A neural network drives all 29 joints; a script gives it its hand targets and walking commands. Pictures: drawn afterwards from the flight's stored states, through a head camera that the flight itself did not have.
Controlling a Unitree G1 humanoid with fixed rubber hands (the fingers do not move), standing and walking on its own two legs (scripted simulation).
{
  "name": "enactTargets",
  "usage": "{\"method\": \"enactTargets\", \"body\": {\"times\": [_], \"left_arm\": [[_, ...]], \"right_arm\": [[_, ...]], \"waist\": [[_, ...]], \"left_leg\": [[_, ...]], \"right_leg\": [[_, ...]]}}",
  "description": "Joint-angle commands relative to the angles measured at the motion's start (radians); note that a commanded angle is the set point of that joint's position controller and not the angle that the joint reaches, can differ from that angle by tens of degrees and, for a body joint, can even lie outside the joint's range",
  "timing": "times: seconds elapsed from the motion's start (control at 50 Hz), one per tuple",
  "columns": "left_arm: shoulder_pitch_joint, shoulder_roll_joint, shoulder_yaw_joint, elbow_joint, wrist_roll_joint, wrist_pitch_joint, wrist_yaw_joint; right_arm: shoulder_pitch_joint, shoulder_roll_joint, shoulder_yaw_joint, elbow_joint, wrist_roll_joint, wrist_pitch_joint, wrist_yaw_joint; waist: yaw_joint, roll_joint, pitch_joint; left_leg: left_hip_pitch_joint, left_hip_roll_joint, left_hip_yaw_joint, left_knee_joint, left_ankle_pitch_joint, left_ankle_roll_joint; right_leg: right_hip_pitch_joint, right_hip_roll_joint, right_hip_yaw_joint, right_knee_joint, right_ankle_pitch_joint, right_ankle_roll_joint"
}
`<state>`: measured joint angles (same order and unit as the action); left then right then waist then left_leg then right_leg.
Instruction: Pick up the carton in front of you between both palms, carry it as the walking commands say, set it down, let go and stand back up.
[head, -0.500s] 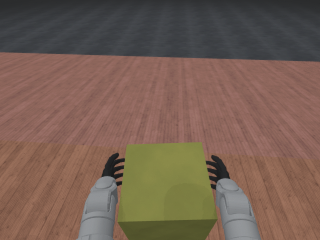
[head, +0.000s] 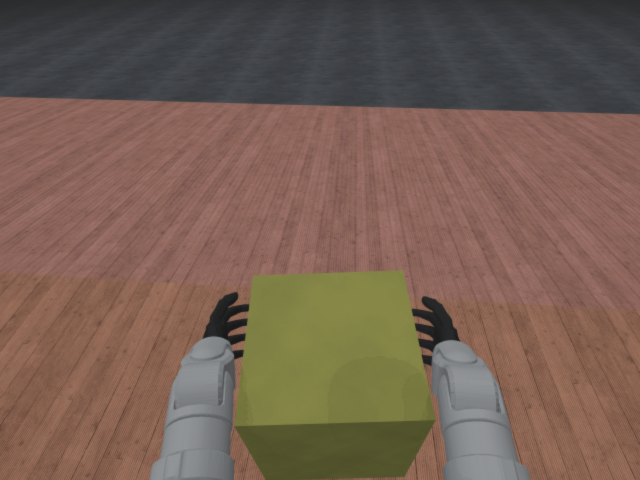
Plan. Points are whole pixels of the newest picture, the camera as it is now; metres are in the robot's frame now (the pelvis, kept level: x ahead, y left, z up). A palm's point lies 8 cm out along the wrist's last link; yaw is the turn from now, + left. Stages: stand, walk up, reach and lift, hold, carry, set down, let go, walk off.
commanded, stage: reach and lift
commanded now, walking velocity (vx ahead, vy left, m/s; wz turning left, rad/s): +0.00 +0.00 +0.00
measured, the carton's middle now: (331, 380) +0.30 +0.00 -0.05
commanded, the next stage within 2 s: hold in 0.52 s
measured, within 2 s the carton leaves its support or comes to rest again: neither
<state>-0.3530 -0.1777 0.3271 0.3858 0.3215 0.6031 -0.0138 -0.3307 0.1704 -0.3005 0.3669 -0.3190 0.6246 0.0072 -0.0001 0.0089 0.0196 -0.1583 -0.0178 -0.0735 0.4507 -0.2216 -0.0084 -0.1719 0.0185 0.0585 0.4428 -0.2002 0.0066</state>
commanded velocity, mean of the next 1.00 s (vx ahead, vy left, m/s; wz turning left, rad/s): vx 0.00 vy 0.00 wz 0.00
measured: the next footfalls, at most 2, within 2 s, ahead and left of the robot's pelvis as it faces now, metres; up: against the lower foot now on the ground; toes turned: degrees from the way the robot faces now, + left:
right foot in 1.76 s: +0.20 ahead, -0.09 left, +0.00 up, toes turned -9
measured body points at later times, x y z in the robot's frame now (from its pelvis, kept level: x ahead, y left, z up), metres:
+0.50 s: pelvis +0.02 +0.00 +0.01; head -0.02 +0.00 +0.45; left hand +0.32 +0.15 +0.04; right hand +0.31 -0.15 +0.03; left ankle +0.02 +0.13 -0.74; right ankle +0.03 -0.12 -0.74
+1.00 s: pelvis +0.00 +0.00 +0.00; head -0.04 +0.00 +0.45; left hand +0.31 +0.15 +0.05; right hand +0.30 -0.15 +0.05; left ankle +0.02 +0.13 -0.74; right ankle +0.03 -0.12 -0.74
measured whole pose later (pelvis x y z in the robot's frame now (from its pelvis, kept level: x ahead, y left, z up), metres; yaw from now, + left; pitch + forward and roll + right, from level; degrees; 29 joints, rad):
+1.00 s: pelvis +0.00 +0.00 +0.00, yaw +0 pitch -8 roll +0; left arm -0.32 -0.17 0.26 0.26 0.30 0.75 -0.02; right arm -0.30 0.16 -0.24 0.25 -0.29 0.77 0.00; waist 0.00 0.01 0.03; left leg -0.05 -0.02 -0.07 0.38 -0.20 -0.01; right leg -0.07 0.02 0.06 0.38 -0.18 0.01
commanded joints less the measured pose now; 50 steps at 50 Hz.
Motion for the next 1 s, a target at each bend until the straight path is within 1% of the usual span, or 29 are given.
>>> {"method": "enactTargets", "body": {"times": [0.0, 0.14, 0.24, 0.34, 0.48, 0.52, 0.58, 0.6, 0.64, 0.68, 0.74, 0.84, 0.98], "left_arm": [[-0.444, -0.933, -0.538, 0.031, -0.226, -0.007, -0.25], [-0.379, -0.923, -0.561, -0.024, -0.243, 0.011, -0.245], [-0.348, -0.92, -0.577, -0.059, -0.253, 0.024, -0.241], [-0.336, -0.92, -0.588, -0.083, -0.262, 0.037, -0.237], [-0.347, -0.921, -0.591, -0.094, -0.266, 0.054, -0.234], [-0.35, -0.928, -0.61, -0.116, -0.277, 0.06, -0.233], [-0.332, -0.93, -0.659, -0.183, -0.306, 0.082, -0.227], [-0.319, -0.921, -0.661, -0.194, -0.308, 0.094, -0.223], [-0.298, -0.896, -0.642, -0.19, -0.297, 0.116, -0.218], [-0.3, -0.875, -0.61, -0.163, -0.278, 0.131, -0.219], [-0.345, -0.881, -0.596, -0.148, -0.274, 0.135, -0.229], [-0.416, -0.905, -0.606, -0.145, -0.286, 0.126, -0.24], [-0.441, -0.903, -0.589, -0.111, -0.272, 0.12, -0.244]], "right_arm": [[-0.504, 0.939, 0.547, -0.019, 0.247, -0.026, 0.242], [-0.437, 0.931, 0.568, -0.075, 0.265, -0.007, 0.234], [-0.408, 0.924, 0.582, -0.109, 0.276, 0.004, 0.231], [-0.4, 0.917, 0.591, -0.133, 0.283, 0.015, 0.231], [-0.414, 0.906, 0.591, -0.145, 0.285, 0.029, 0.233], [-0.42, 0.911, 0.612, -0.167, 0.296, 0.034, 0.234], [-0.408, 0.915, 0.662, -0.233, 0.326, 0.056, 0.231], [-0.397, 0.907, 0.665, -0.243, 0.328, 0.068, 0.228], [-0.373, 0.882, 0.645, -0.237, 0.317, 0.091, 0.223], [-0.369, 0.861, 0.611, -0.209, 0.297, 0.105, 0.222], [-0.41, 0.868, 0.595, -0.192, 0.293, 0.108, 0.23], [-0.482, 0.902, 0.606, -0.189, 0.303, 0.101, 0.237], [-0.506, 0.913, 0.595, -0.155, 0.292, 0.098, 0.238]], "waist": [[0.002, -0.012, -0.284], [0.0, -0.013, -0.283], [-0.001, -0.01, -0.277], [-0.001, -0.006, -0.268], [-0.001, -0.003, -0.248], [0.0, -0.002, -0.262], [0.002, -0.002, -0.301], [0.003, -0.002, -0.296], [0.005, -0.002, -0.246], [0.004, -0.002, -0.18], [0.0, -0.002, -0.15], [0.0, -0.002, -0.193], [0.004, -0.008, -0.199]], "left_leg": [[0.042, -0.073, 0.006, -0.087, 0.129, 0.013], [0.079, -0.076, 0.001, -0.103, 0.212, 0.009], [0.098, -0.077, -0.004, -0.111, 0.247, 0.006], [0.108, -0.076, -0.006, -0.117, 0.255, 0.003], [0.109, -0.072, -0.006, -0.125, 0.227, 0.002], [0.12, -0.071, -0.008, -0.126, 0.238, 0.002], [0.154, -0.071, -0.012, -0.131, 0.299, -0.001], [0.159, -0.071, -0.013, -0.136, 0.304, -0.002], [0.148, -0.07, -0.01, -0.15, 0.261, -0.001], [0.119, -0.068, -0.005, -0.161, 0.179, 0.002], [0.094, -0.063, -0.001, -0.162, 0.099, 0.007], [0.089, -0.063, 0.0, -0.148, 0.079, 0.009], [0.079, -0.065, 0.006, -0.146, 0.05, 0.012]], "right_leg": [[0.137, 0.067, 0.008, -0.073, 0.131, -0.001], [0.17, 0.069, 0.013, -0.088, 0.219, 0.004], [0.184, 0.072, 0.014, -0.095, 0.251, 0.004], [0.187, 0.074, 0.015, -0.101, 0.252, 0.003], [0.18, 0.075, 0.011, -0.105, 0.212, 0.001], [0.186, 0.076, 0.01, -0.107, 0.218, 0.001], [0.214, 0.078, 0.012, -0.115, 0.273, 0.004], [0.219, 0.077, 0.014, -0.12, 0.279, 0.004], [0.21, 0.076, 0.014, -0.133, 0.239, 0.004], [0.185, 0.074, 0.011, -0.141, 0.159, 0.0], [0.163, 0.071, 0.006, -0.141, 0.082, -0.004], [0.171, 0.068, 0.005, -0.127, 0.07, -0.004], [0.171, 0.064, 0.004, -0.126, 0.046, -0.001]]}}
